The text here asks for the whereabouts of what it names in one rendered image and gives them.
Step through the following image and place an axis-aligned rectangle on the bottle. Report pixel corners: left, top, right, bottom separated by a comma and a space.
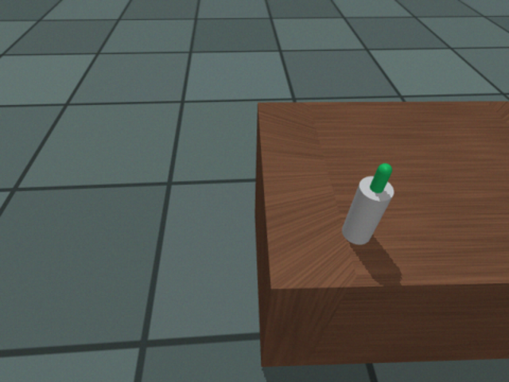
342, 163, 394, 244

